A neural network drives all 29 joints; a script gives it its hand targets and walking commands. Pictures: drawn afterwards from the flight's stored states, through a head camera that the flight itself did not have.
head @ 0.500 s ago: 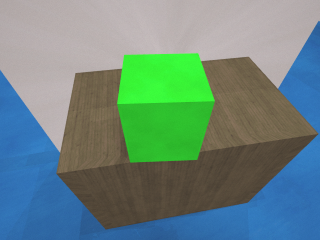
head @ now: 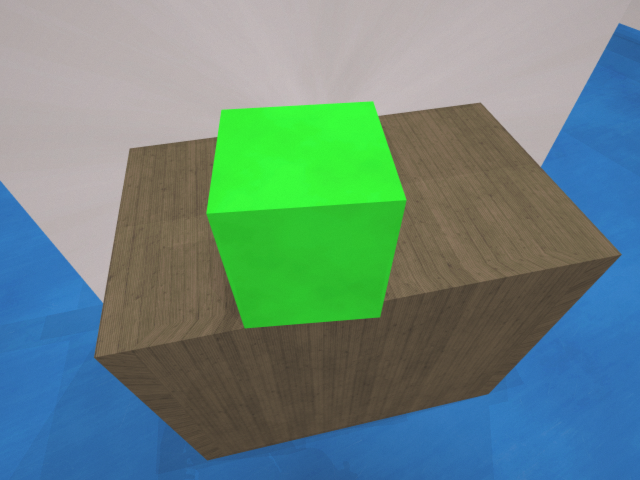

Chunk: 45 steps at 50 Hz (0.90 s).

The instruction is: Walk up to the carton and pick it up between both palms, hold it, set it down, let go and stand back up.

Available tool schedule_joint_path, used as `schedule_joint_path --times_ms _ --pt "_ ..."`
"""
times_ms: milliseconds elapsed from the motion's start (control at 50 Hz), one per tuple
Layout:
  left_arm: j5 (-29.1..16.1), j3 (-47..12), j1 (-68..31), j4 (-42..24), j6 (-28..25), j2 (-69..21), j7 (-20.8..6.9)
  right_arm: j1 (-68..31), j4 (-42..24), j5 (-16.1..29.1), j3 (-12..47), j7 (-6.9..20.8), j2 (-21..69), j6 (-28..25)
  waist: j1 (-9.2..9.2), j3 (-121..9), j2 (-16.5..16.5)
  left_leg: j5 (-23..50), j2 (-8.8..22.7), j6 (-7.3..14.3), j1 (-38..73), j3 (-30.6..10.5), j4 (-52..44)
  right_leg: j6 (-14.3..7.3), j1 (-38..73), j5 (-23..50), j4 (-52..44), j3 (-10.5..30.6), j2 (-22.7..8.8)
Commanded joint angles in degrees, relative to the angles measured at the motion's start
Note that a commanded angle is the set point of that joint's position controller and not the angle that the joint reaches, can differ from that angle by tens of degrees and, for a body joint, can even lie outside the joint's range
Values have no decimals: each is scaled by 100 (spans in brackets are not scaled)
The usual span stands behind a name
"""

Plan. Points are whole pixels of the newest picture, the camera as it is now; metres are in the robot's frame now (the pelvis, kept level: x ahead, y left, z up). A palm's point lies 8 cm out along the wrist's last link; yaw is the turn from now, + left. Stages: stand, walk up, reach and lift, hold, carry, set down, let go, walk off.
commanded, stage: walk up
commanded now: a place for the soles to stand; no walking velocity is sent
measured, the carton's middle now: (305, 220) +0.45 +0.03 +0.07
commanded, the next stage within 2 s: reach and lift in 1.10 s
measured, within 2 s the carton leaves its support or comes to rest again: neither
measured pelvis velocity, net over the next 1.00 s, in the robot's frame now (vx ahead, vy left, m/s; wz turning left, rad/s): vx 0.02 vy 0.01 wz -0.18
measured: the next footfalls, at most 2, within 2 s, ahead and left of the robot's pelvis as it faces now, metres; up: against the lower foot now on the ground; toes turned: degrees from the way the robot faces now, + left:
none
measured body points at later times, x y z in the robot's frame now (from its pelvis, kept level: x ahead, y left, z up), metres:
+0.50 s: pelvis +0.02 +0.00 -0.02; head +0.05 -0.01 +0.43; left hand +0.11 +0.25 -0.15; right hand +0.04 -0.26 -0.17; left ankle +0.01 +0.07 -0.74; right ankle +0.02 -0.12 -0.74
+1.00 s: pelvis +0.02 +0.01 -0.02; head +0.04 -0.01 +0.43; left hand +0.14 +0.24 -0.15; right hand +0.02 -0.25 -0.17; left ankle +0.01 +0.07 -0.74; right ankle +0.02 -0.11 -0.74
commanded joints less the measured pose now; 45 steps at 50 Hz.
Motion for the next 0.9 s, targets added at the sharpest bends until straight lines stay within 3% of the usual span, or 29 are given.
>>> schedule_joint_path --times_ms 0,40,140,160,180,220,240,280,320,400,460,500,540,600,620,660,680,700,720,740,780,800,820,840,860,880 --pt "40 174 330 -283 -53 853 45 301 -194 -34 -176 -24 -874 19 -15 236 82 -1477 1062 72 67 -1139 -971 -375 -862 -205 -348 391 -267" --pt "31 178 389 -361 -57 811 37 293 -228 -37 -160 -34 -857 38 -8 306 -195 -1552 1048 65 32 -1118 -808 -385 -1042 -452 -394 501 -248" --pt "48 190 458 -532 -127 873 58 359 -366 -46 -146 -26 -922 26 -60 126 -233 -564 883 -30 362 -925 -315 -491 -1174 743 -298 892 -360" --pt "58 184 448 -582 -131 873 64 401 -347 -42 -117 -18 -877 32 -90 104 -439 -442 882 -13 309 -929 -209 -523 -1104 898 -258 982 -373" --pt "54 199 491 -613 -135 931 74 419 -380 -88 -129 -13 -885 31 -59 74 -395 -128 863 -21 379 -887 -111 -536 -1049 1197 -146 1064 -431" --pt "57 241 628 -699 -132 1059 88 401 -447 -96 -129 -35 -987 43 -20 -167 -624 -60 831 -21 480 -885 176 -651 -1006 1369 -167 1354 -522" --pt "38 265 646 -727 -123 1018 95 394 -474 -108 -115 -30 -965 39 -9 -303 -351 156 800 -46 479 -881 189 -694 -833 1520 -124 1443 -572" --pt "34 271 652 -788 -95 1037 118 383 -509 -62 -125 -18 -961 53 0 -350 -324 337 841 -39 548 -840 203 -688 -927 1724 31 1302 -482" --pt "12 294 530 -918 -60 1005 120 362 -636 -71 -162 -29 -1039 96 -79 -319 -578 584 982 20 711 -843 193 -601 -1082 1583 254 1168 -338" --pt "34 292 523 -1140 23 867 166 319 -762 -34 -249 -39 -1177 167 -78 -323 24 843 1541 341 644 -873 -157 -378 -1146 999 1113 423 -44" --pt "56 318 584 -1278 70 865 192 75 -928 -23 -240 -25 -1145 207 -5 -192 132 965 1820 559 318 -801 -114 -356 -1035 627 1238 272 -104" --pt "70 348 591 -1366 63 939 184 14 -989 -41 -198 24 -1089 220 24 -168 -14 764 1516 353 24 -578 217 -450 -770 1156 910 595 -212" --pt "35 431 758 -1352 29 1169 177 -84 -1049 -70 -177 70 -1037 279 53 -183 -258 475 993 49 69 -453 806 -656 -888 1629 542 1278 -375" --pt "0 523 656 -1418 -28 1392 175 41 -1156 -59 -119 94 -878 306 -43 -192 -661 -442 588 -203 128 -866 1239 -1172 -1187 1171 -227 2590 -822" --pt "12 522 564 -1463 -35 1390 171 107 -1171 -55 -120 94 -868 286 -98 -135 -680 -618 559 -213 190 -1004 1103 -1210 -1306 1015 -345 2759 -847" --pt "28 452 265 -1517 -17 1233 142 358 -1106 -44 -122 81 -887 198 -280 -168 -588 -190 756 -140 578 -1128 547 -966 -1513 956 -177 2320 -638" --pt "33 408 103 -1569 2 1083 123 485 -1050 -31 -154 71 -973 148 -338 -205 -426 278 973 -55 856 -1149 164 -702 -1620 1053 213 1722 -354" --pt "27 367 225 -1555 16 885 108 491 -991 -42 -213 50 -1148 115 -238 -254 -135 642 1372 75 994 -1210 -198 -424 -1573 1067 831 917 -6" --pt "48 347 376 -1540 39 772 123 426 -1007 -31 -247 26 -1210 109 -158 -288 -3 1114 1853 255 953 -1229 -424 -256 -1434 497 1292 315 132" --pt "81 341 414 -1562 61 714 136 324 -1065 -19 -253 7 -1213 112 -121 -237 51 1561 2137 394 922 -1198 -434 -208 -1429 -131 1415 74 104" --pt "105 334 370 -1596 82 618 137 214 -1122 -7 -199 4 -1096 108 -82 -76 204 1835 2301 510 561 -1032 -462 -269 -1226 -793 1387 80 -64" --pt "98 304 395 -1609 69 577 123 107 -1124 -10 -140 29 -1053 103 22 -18 208 1714 2202 405 187 -827 -414 -339 -829 -431 962 189 -187" --pt "89 299 481 -1627 41 618 103 -35 -1142 -27 -104 71 -1051 110 134 -65 125 1331 1853 182 -176 -518 -172 -442 -339 705 484 418 -299" --pt "71 345 540 -1612 23 805 98 -60 -1161 -35 -110 107 -1027 146 105 -147 32 914 1325 -32 -226 -275 185 -536 -249 1605 455 818 -367" --pt "11 431 654 -1505 14 1085 104 17 -1145 -57 -117 110 -991 203 75 -154 -144 696 1037 -158 36 -313 460 -678 -568 1820 428 1132 -431" --pt "-18 460 740 -1420 4 1179 112 96 -1134 -72 -110 101 -992 234 80 -239 -261 595 1021 -224 177 -454 605 -796 -642 1797 361 1310 -507"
